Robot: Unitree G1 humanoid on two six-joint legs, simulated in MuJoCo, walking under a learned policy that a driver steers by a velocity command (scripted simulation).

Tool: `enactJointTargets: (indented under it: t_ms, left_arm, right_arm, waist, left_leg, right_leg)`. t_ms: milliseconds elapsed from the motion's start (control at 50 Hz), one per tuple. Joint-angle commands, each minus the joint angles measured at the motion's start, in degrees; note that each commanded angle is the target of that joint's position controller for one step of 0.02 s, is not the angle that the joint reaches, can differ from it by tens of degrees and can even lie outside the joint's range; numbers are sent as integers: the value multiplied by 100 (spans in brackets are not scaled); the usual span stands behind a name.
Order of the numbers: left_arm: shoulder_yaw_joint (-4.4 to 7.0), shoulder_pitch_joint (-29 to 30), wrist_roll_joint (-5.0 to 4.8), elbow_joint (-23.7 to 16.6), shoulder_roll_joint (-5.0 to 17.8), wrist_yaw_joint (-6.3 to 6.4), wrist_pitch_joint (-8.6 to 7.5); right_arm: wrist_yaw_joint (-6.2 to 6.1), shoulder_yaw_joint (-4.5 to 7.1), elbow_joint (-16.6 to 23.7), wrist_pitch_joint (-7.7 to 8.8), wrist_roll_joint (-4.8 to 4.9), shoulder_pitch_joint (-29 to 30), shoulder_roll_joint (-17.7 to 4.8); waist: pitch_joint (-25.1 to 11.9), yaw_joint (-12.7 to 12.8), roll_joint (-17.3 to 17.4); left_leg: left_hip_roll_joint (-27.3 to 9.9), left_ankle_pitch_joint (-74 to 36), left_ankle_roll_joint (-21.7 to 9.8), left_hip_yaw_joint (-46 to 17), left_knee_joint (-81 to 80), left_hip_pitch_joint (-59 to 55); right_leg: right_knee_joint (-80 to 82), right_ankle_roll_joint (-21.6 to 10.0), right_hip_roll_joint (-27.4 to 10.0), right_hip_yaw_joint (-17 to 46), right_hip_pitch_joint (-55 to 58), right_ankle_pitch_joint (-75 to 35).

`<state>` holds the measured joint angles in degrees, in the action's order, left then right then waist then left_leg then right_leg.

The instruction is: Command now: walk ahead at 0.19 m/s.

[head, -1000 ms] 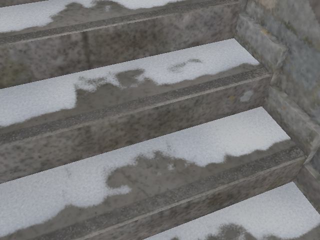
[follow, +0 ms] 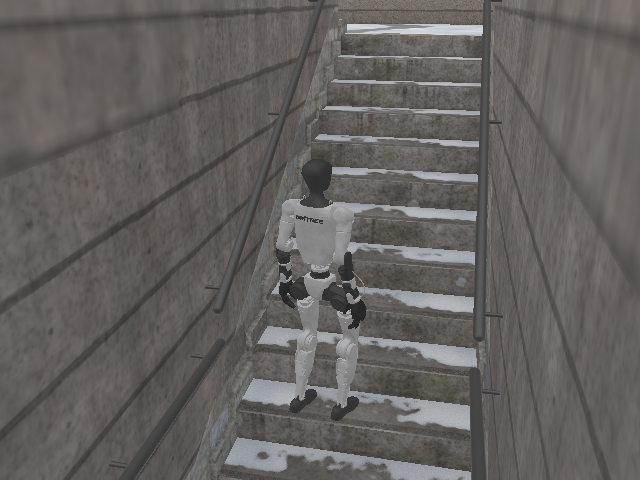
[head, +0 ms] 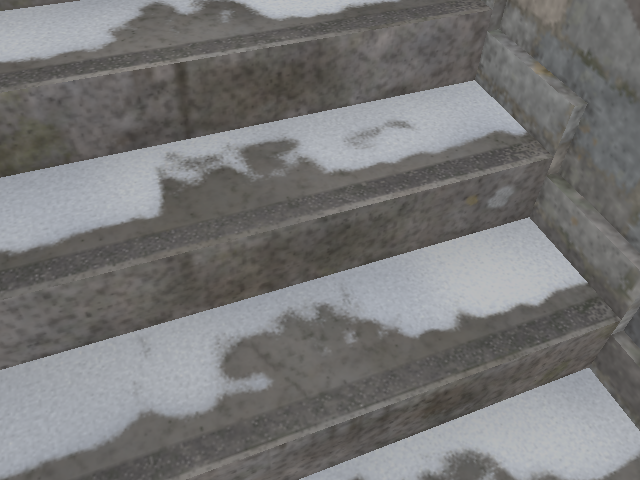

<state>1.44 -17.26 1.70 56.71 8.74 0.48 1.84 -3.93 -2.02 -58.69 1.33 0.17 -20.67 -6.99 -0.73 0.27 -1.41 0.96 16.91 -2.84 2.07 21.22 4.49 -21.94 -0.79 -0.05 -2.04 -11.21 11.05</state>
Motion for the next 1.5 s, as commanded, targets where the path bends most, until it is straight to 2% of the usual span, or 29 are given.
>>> enactJointTargets:
  t_ms: [20, 200, 300, 380, 400, 420, 440, 460, 480, 500, 540, 580, 620, 680, 740, 860, 940, 960, 1000, 1020, 1040, 1060, 1080, 1120, 1140, 1260, 1340, 1400, 1500]
  left_arm:
    - [83, 161, 37, -405, 359, -60, -52]
    - [189, 1182, -59, -1413, 348, -26, -266]
    - [-59, 2932, 9, -2672, 87, 126, -396]
    - [-354, 3480, -175, -3675, -151, -11, -241]
    - [-444, 2301, -373, -3477, -373, -230, -179]
    - [-51, 790, -331, -2790, 313, -218, -78]
    - [261, -1284, -205, -2260, 612, -30, 30]
    - [547, -1978, 54, -1762, 1466, 140, 62]
    - [666, -1840, 237, -1550, 2359, 304, -10]
    - [652, -958, 83, -1585, 2418, 218, -149]
    - [433, 545, -101, -1272, 1590, 93, -340]
    - [137, 902, 39, -784, 359, 70, -422]
    - [48, 506, 25, -392, -78, 39, -725]
    - [104, 234, 116, -214, 64, -40, -923]
    - [102, -769, -59, 41, 248, 70, -1233]
    - [102, -1596, -5, 61, 479, 442, -983]
    - [263, -1310, -263, -656, 1260, 627, -843]
    - [281, -1288, -330, -842, 1336, 656, -762]
    - [406, -797, -477, -1226, 1539, 465, -737]
    - [466, -685, -577, -1411, 1598, 297, -724]
    - [403, -527, -412, -1788, 1261, 101, -679]
    - [350, 300, -196, -2373, 974, -96, -773]
    - [249, 650, -23, -2695, 336, -24, -903]
    - [96, 389, -77, -2814, 200, 106, -748]
    - [66, 619, -257, -2964, 197, 117, -777]
    - [-118, 1543, -103, -3177, 336, 273, -464]
    - [-325, 2656, -44, -3538, -148, 405, -322]
    - [-518, 3944, 221, -3974, -295, 315, -365]
    - [-566, 2832, -47, -3721, -213, 391, -287]
  right_arm:
    - [-37, 274, 30, 30, 31, -692, -910]
    - [116, 635, -303, 503, -157, -1341, -1199]
    - [39, 700, -303, 783, -533, -1651, -1367]
    - [98, 421, -565, 542, 145, -1023, -1004]
    - [190, 415, -216, 484, 342, -186, -1017]
    - [325, 570, -56, 550, 387, -627, -1787]
    - [529, 821, 7, 828, 252, -562, -2748]
    - [668, 918, 74, 969, 379, -234, -2726]
    - [905, 719, 516, 1078, 330, -202, -1495]
    - [762, 686, 429, 974, 66, -667, -848]
    - [609, 655, 881, 755, -316, -744, -463]
    - [607, 583, 1020, 543, -344, -278, -154]
    - [577, 349, 1695, 458, -292, 739, 328]
    - [389, 359, 1842, 189, -102, 1015, 62]
    - [232, 468, 2184, -216, -302, 1948, 41]
    - [173, 220, 3052, -258, -90, 3220, 228]
    - [500, 93, 2777, -409, -84, 2785, 264]
    - [436, 126, 2669, -478, -46, 2310, 270]
    - [352, 420, 2336, -495, -60, 1090, -514]
    - [323, 587, 2320, -463, -66, 810, -829]
    - [338, 682, 2158, -449, 112, 1139, -914]
    - [290, 833, 2540, -558, 5, 1549, -1292]
    - [190, 887, 2744, -531, -231, 1738, -1463]
    - [-9, 803, 2290, -226, -382, 1328, -1142]
    - [55, 673, 2021, -154, -356, 1265, -881]
    - [185, 678, 1389, 473, -178, 495, -1171]
    - [96, 822, 1023, 575, -304, -461, -1568]
    - [7, 732, 787, 369, -307, -1537, -1265]
    - [249, 956, 1404, 144, 46, 318, -1761]
  waist:
    - [669, -196, 729]
    - [1021, -317, 933]
    - [942, -454, 324]
    - [1673, -215, 698]
    - [645, 370, 502]
    - [-984, 694, 324]
    - [-2311, 1861, 1138]
    - [-2783, 2260, 577]
    - [-3163, 1582, -2609]
    - [-2929, 887, -2385]
    - [-1267, -373, -1540]
    - [-457, -496, -854]
    - [-20, -508, -212]
    - [381, -483, 20]
    - [371, -156, 176]
    - [592, -265, -162]
    - [-196, -141, -130]
    - [-564, -200, -893]
    - [-1322, -659, -1275]
    - [-1454, -710, -1181]
    - [-1142, -526, -152]
    - [-1210, -740, 1209]
    - [-1426, -570, 436]
    - [-264, -129, -837]
    - [10, -112, -507]
    - [512, -222, -684]
    - [150, -794, 360]
    - [135, -1259, 537]
    - [-980, -47, -55]
  left_leg:
    - [-1167, 2019, -872, -1456, -1046, 296]
    - [-2481, 325, -1772, -2415, -1461, -1415]
    - [-2722, -485, -918, -1470, -1522, -2346]
    - [-1786, -487, -790, -204, -3343, 586]
    - [-1451, -1293, -914, 233, -3577, 2462]
    - [-1301, -4629, -1084, 147, -2087, 2514]
    - [-1488, -8266, -817, -128, 59, 1982]
    - [-1019, -6890, -335, -658, 2423, 2042]
    - [429, -869, -107, -1343, 5141, 2635]
    - [569, -757, 17, -2699, 7824, 2644]
    - [-49, -1823, -12, -1440, 8570, 3290]
    - [-173, -2326, -292, -973, 8954, 4023]
    - [-112, -2127, -425, -1150, 9797, 5005]
    - [-47, -932, -368, -1157, 8975, 5642]
    - [213, -1196, -484, -637, 10050, 6601]
    - [65, -399, -622, -45, 8725, 7586]
    - [205, 637, -862, 1651, 5931, 4506]
    - [462, 871, -907, 1627, 5461, 3810]
    - [826, 1379, -1163, 1204, 4611, 2434]
    - [1032, 1334, -1231, 912, 3411, 1723]
    - [772, 1437, -1715, -754, 2490, 639]
    - [-456, 3026, -2729, -4266, 708, 777]
    - [-634, 2800, -2557, -4779, -73, 718]
    - [-748, 2226, -1919, -4172, 89, 1812]
    - [-513, 1017, -1981, -3967, 81, 2056]
    - [20, -1532, -1347, -2142, 176, 1821]
    - [-565, -2523, -1760, -3101, 124, -72]
    - [-796, -2905, -1672, -3470, 396, -1691]
    - [-380, -5534, -1043, -2009, -1073, 2587]
  right_leg:
    - [-592, -325, 59, -200, -1031, 1093]
    - [-6592, -344, -656, 410, -5319, 1685]
    - [-9910, -720, -698, 1159, -8579, 3886]
    - [-7079, -740, -1040, -51, -5992, 3217]
    - [-5110, -886, -835, -542, -2108, 1174]
    - [-5443, -740, 109, -1141, 686, 922]
    - [-5156, -672, 545, -638, 2440, 846]
    - [-3635, -692, 127, 1117, 2447, 2010]
    - [-497, -461, -1867, 4432, 1693, 3225]
    - [735, 189, -2286, 5757, 696, 4737]
    - [195, -18, -2046, 4557, -993, 5312]
    - [-994, -328, -1580, 2649, -1638, 3801]
    - [-496, -557, -1874, 2281, -1745, 2286]
    - [9, -171, -1850, 768, -1501, -158]
    - [528, -21, -1850, 85, -649, -82]
    - [1160, 207, -1491, -842, 608, -759]
    - [717, -96, -1387, -1699, 1005, -7694]
    - [204, -127, -1576, -1528, 1324, -8983]
    - [-1660, -171, -1916, -1130, 1619, -10550]
    - [-2808, -209, -1831, -995, 1390, -9781]
    - [-4843, -134, -936, -838, -1089, -4710]
    - [-8239, 201, 748, -303, -3089, 245]
    - [-9709, 200, 558, 827, -3643, 314]
    - [-9801, 245, 254, 680, -3970, 99]
    - [-10818, 148, 409, 535, -4327, 369]
    - [-9910, 120, -193, 392, -5071, 980]
    - [-11430, 116, -47, 140, -6996, 2062]
    - [-12198, -226, -74, 716, -9093, 4122]
    - [-5616, -296, 9, -469, -1119, 1303]
